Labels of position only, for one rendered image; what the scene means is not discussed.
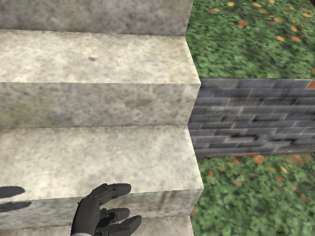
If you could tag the robot left hand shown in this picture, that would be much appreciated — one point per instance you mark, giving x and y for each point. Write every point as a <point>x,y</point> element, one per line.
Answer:
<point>90,219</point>

